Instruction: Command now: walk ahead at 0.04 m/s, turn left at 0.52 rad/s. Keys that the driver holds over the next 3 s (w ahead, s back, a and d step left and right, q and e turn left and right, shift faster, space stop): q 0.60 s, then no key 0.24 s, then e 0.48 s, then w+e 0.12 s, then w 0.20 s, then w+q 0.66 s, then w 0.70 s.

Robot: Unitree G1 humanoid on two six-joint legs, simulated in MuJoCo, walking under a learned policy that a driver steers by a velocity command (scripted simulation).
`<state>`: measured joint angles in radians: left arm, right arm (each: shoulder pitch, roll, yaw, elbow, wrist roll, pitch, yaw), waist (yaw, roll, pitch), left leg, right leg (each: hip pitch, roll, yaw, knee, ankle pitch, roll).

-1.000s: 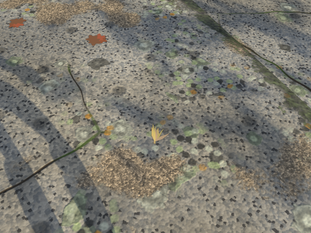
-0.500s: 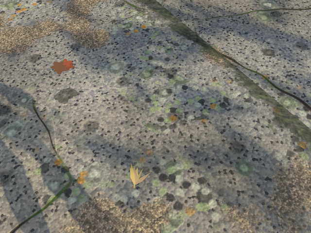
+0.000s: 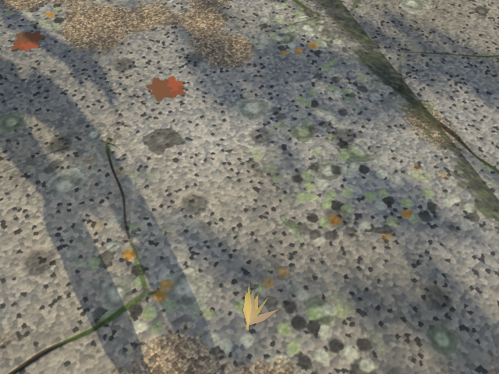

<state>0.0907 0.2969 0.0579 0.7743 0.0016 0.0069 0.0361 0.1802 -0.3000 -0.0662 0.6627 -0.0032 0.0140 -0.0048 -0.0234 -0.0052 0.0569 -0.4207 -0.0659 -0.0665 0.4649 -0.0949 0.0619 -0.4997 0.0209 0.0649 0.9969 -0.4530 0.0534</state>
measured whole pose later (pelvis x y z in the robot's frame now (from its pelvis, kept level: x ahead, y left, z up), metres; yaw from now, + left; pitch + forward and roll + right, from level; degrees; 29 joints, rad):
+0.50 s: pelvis +0.02 -0.05 +0.01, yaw +18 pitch +1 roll +1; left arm 0.16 0.26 0.05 0.75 0.01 0.02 0.04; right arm 0.20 -0.33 -0.09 0.62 0.02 0.07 -0.01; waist 0.02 0.03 0.05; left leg -0.48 0.01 -0.04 0.95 -0.38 -0.10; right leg -0.23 -0.05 -0.07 0.43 -0.23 -0.01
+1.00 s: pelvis +0.01 -0.01 +0.00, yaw +26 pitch +0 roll +1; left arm 0.20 0.29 0.05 0.80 0.00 0.03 0.01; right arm 0.12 -0.23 -0.02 0.68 -0.02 0.01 -0.01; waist 0.03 -0.03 0.03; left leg -0.23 -0.05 0.02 0.50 -0.26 0.05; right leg -0.27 -0.06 0.01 0.58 -0.25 0.06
